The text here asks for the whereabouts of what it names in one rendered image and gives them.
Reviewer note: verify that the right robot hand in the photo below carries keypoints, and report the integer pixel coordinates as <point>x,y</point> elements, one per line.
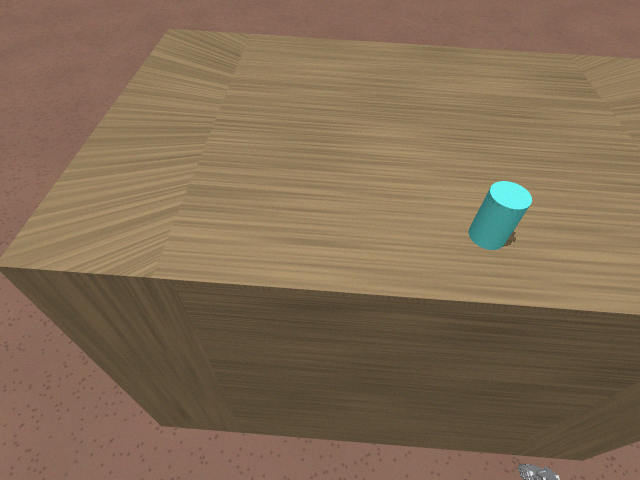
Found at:
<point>532,472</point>

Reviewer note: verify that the can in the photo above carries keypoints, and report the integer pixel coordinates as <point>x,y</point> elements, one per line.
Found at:
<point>502,209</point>

